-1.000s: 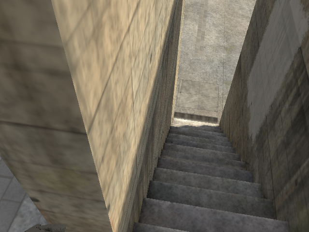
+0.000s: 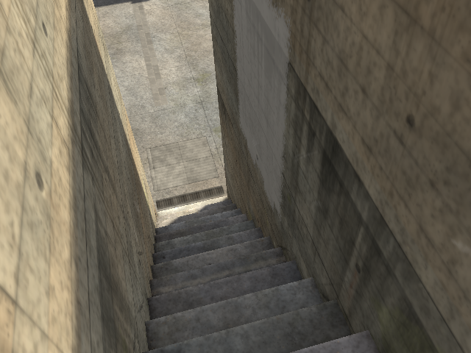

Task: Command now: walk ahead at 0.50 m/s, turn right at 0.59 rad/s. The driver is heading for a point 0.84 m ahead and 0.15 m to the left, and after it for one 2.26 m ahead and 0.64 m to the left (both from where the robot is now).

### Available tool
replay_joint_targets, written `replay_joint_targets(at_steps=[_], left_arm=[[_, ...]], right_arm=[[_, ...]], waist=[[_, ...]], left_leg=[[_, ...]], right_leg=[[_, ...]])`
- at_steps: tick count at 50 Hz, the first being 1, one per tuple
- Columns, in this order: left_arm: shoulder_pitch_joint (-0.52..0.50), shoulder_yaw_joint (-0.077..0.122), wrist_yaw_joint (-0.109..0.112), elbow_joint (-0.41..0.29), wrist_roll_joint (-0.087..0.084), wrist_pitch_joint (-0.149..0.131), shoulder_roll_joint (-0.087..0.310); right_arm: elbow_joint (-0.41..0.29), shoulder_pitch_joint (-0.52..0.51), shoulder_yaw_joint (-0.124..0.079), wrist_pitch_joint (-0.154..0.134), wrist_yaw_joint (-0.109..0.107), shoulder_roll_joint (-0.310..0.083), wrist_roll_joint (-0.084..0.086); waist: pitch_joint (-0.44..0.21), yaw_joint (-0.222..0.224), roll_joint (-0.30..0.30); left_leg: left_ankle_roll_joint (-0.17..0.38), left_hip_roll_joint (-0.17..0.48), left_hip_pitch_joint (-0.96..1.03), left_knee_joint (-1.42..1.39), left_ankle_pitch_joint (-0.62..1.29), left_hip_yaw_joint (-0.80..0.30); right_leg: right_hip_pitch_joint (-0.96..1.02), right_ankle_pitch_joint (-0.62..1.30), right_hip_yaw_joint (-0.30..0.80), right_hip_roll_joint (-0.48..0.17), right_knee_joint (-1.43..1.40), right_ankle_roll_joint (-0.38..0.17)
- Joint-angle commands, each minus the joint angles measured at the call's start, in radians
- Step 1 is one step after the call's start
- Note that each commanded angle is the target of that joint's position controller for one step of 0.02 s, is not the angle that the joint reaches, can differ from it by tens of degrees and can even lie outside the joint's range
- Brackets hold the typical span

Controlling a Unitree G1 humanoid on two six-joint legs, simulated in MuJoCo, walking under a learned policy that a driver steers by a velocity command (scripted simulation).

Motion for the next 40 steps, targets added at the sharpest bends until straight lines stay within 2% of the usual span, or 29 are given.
replay_joint_targets(at_steps=[1,2,4,5,6,8,11,12,13,14,16,19,20,23,24,25,26,27,28,29,30,31,32,33,35,36,37,38,40], left_arm=[[0.05,0.026,-0.035,-0.062,0.028,-0.083,0.201],[-0.016,0.027,-0.03,-0.068,0.025,-0.079,0.197],[-0.104,-0.004,-0.011,-0.074,0.047,-0.05,0.14],[-0.083,-0.006,-0.006,-0.043,0.068,-0.048,0.139],[-0.048,-0.014,-0.003,-0.027,0.06,-0.046,0.119],[0.038,-0.023,0.007,0.01,0.034,-0.046,0.1],[0.055,-0.038,0.037,0.052,0.028,-0.056,0.056],[0.046,-0.047,0.052,0.042,0.029,-0.055,0.036],[0.03,-0.051,0.09,0.04,0.025,-0.05,0.034],[-0.004,-0.055,0.117,0.048,0.023,-0.046,0.034],[-0.064,-0.053,0.133,0.037,0.029,-0.031,0.061],[-0.156,-0.045,0.119,0.018,0.033,-0.036,0.081],[-0.152,-0.046,0.114,0.027,0.021,-0.032,0.077],[-0.154,-0.055,0.101,0.038,0.028,-0.018,0.051],[-0.204,-0.063,0.084,0.044,0.021,-0.016,0.034],[-0.263,-0.064,0.072,0.067,0.008,-0.02,0.019],[-0.302,-0.065,0.045,0.067,0.034,-0.032,0.014],[-0.331,-0.095,0.038,0.023,0.051,-0.043,-0.134],[-0.08,-0.116,0.033,0.001,0.016,-0.063,-0.19],[-0.016,-0.111,0.033,0.026,-0.002,-0.073,-0.132],[-0.065,-0.102,0.046,0.031,-0.015,-0.076,-0.1],[-0.132,-0.114,0.055,-0.036,-0.034,-0.064,-0.105],[-0.331,-0.107,0.063,-0.071,-0.043,-0.054,-0.078],[-0.418,-0.085,0.069,-0.096,-0.04,-0.039,-0.005],[-0.369,-0.092,0.034,-0.088,0.032,-0.021,-0.019],[-0.397,-0.09,0.006,-0.072,0.07,-0.023,-0.061],[-0.342,-0.09,-0.008,-0.027,0.063,-0.025,-0.107],[-0.288,-0.069,-0.019,-0.003,0.038,-0.029,-0.066],[-0.452,-0.061,-0.037,-0.037,0.044,-0.056,-0.016]], right_arm=[[-0.177,-0.089,-0.022,-0.074,-0.02,-0.068,0.032],[-0.16,-0.115,-0.035,-0.073,-0.024,-0.109,0.04],[-0.156,-0.085,-0.034,-0.058,-0.021,-0.093,0.006],[-0.103,-0.017,-0.047,-0.052,0.005,-0.112,-0.014],[-0.091,0.005,-0.049,-0.045,0.017,-0.112,-0.021],[-0.103,-0.082,-0.059,-0.044,0.039,-0.112,-0.025],[-0.152,-0.193,-0.055,-0.053,0.064,-0.099,-0.023],[-0.176,-0.243,-0.041,-0.048,0.078,-0.07,-0.011],[-0.192,-0.282,-0.03,-0.047,0.094,-0.059,-0.033],[-0.187,-0.263,-0.017,-0.044,0.111,-0.022,-0.058],[-0.171,-0.199,0.0,-0.028,0.124,0.03,-0.066],[-0.13,-0.034,-0.028,0.0,0.107,-0.032,-0.026],[-0.118,0.005,-0.034,0.006,0.104,-0.044,-0.032],[-0.092,0.088,-0.054,0.0,0.097,-0.071,-0.027],[-0.039,0.255,-0.078,0.007,0.09,-0.111,-0.034],[0.053,0.508,-0.086,0.005,0.077,-0.097,-0.04],[0.11,0.669,-0.076,0.0,0.062,-0.048,-0.037],[0.157,0.707,-0.033,-0.021,0.07,-0.009,-0.051],[0.154,0.593,-0.028,-0.035,0.082,-0.065,-0.038],[0.153,0.545,-0.038,-0.025,0.083,-0.079,0.001],[0.156,0.487,-0.038,-0.024,0.078,-0.096,0.009],[0.168,0.373,-0.072,-0.015,0.052,-0.246,0.026],[0.192,0.327,-0.035,-0.034,0.024,-0.129,0.024],[0.178,0.279,0.001,-0.044,0.002,-0.023,0.006],[0.129,0.178,0.017,-0.043,-0.045,-0.058,-0.017],[0.139,0.223,0.009,-0.052,-0.048,-0.055,0.001],[0.175,0.279,-0.008,-0.052,-0.047,-0.094,-0.004],[0.206,0.303,0.0,-0.051,-0.056,-0.051,0.004],[0.206,0.445,0.004,-0.044,-0.07,0.01,0.019]], waist=[[0.003,-0.055,-0.227],[0.045,-0.068,-0.085],[0.044,-0.081,-0.141],[-0.008,-0.077,-0.162],[-0.018,-0.066,-0.182],[-0.016,-0.023,-0.096],[0.005,0.004,-0.137],[0.006,0.031,-0.187],[0.032,0.017,-0.107],[0.035,-0.001,-0.125],[0.029,-0.019,-0.148],[0.002,-0.095,-0.168],[0.002,-0.106,-0.146],[0.004,-0.091,-0.158],[-0.029,-0.181,-0.156],[-0.05,-0.306,-0.089],[-0.033,-0.408,0.062],[0.047,-0.354,0.223],[-0.01,-0.097,0.341],[-0.049,-0.054,0.226],[-0.035,-0.033,0.084],[0.02,0.034,0.057],[0.144,-0.011,-0.017],[0.217,0.007,-0.103],[0.211,0.059,-0.09],[0.159,0.007,-0.108],[0.106,-0.012,-0.039],[0.098,-0.014,0.009],[0.112,-0.115,-0.032]], left_leg=[[0.07,-0.142,-0.552,0.339,-0.031,-0.162],[0.07,-0.107,-0.523,0.284,0.035,-0.148],[0.026,-0.111,-0.343,0.217,0.074,-0.071],[0.022,-0.115,-0.27,0.258,0.195,-0.08],[0.023,-0.133,-0.257,0.273,0.228,-0.049],[0.036,-0.134,-0.395,0.185,0.412,-0.062],[0.034,-0.077,-0.586,-0.005,0.605,-0.169],[0.017,-0.111,-0.613,-0.02,0.59,-0.135],[0.002,-0.128,-0.558,-0.175,0.777,-0.11],[-0.003,-0.148,-0.452,-0.26,0.946,-0.084],[-0.012,-0.183,-0.192,-0.343,1.05,-0.012],[-0.011,-0.168,0.031,-0.22,1.026,-0.01],[0.008,-0.141,0.003,-0.24,0.98,-0.02],[0.036,-0.107,0.045,-0.511,0.834,0.03],[0.049,-0.072,0.21,-0.596,0.911,0.055],[0.084,-0.04,0.468,-0.751,1.085,0.111],[0.164,0.022,0.664,-0.822,1.112,0.064],[0.164,0.06,0.763,-0.479,1.405,-0.031],[0.201,0.088,0.745,-0.349,1.692,-0.142],[0.271,0.136,0.636,-0.438,1.449,-0.223],[0.335,0.185,0.489,-0.518,1.102,-0.299],[0.413,0.293,0.359,-0.66,0.493,-0.557],[0.368,0.321,0.24,-0.715,0.294,-0.652],[0.266,0.235,0.147,-0.697,0.219,-0.58],[0.191,0.033,-0.17,-0.667,0.373,-0.277],[0.189,-0.026,-0.286,-0.675,0.322,-0.189],[0.22,0.013,-0.255,-0.678,0.327,-0.226],[0.222,0.017,-0.041,-0.537,0.357,-0.232],[0.224,-0.009,0.293,-0.39,0.397,-0.201]], right_leg=[[0.278,0.284,0.939,-0.286,-0.558,-0.357],[0.213,0.161,0.906,-0.294,-0.541,-0.331],[0.061,0.318,0.654,-0.217,-0.461,-0.273],[0.044,0.36,0.596,-0.206,-0.392,-0.271],[0.045,0.395,0.536,-0.186,-0.389,-0.266],[0.158,0.396,0.509,-0.175,-0.337,-0.278],[0.329,0.349,0.539,-0.197,-0.247,-0.257],[0.353,0.394,0.526,-0.203,-0.275,-0.254],[0.216,0.224,0.487,-0.156,-0.282,-0.249],[0.1,0.128,0.442,-0.115,-0.257,-0.238],[-0.126,0.072,0.335,-0.058,-0.258,-0.209],[-0.294,0.135,0.334,-0.069,-0.136,-0.192],[-0.227,0.145,0.339,-0.075,-0.062,-0.179],[-0.015,0.328,0.317,-0.031,0.179,-0.148],[-0.017,0.575,0.27,-0.023,0.393,-0.13],[-0.175,0.583,0.175,0.008,0.74,-0.08],[-0.414,0.105,0.104,0.151,1.247,-0.011],[-0.817,-0.345,0.123,0.235,1.664,0.013],[-0.901,-0.283,0.141,0.147,1.528,0.003],[-0.883,-0.166,0.09,0.088,1.468,0.032],[-0.874,-0.078,0.086,0.027,1.499,0.024],[-0.932,-0.013,0.108,-0.072,1.318,0.026],[-1.042,0.107,0.192,-0.122,1.232,0.033],[-1.049,0.285,0.183,-0.14,1.058,0.021],[-0.685,0.597,0.127,-0.153,0.542,0.064],[-0.403,0.84,0.076,-0.145,0.394,0.076],[-0.31,0.879,0.068,-0.131,0.47,0.092],[-0.472,0.983,0.151,-0.178,0.4,0.075],[-0.778,0.976,0.105,-0.168,0.163,0.062]])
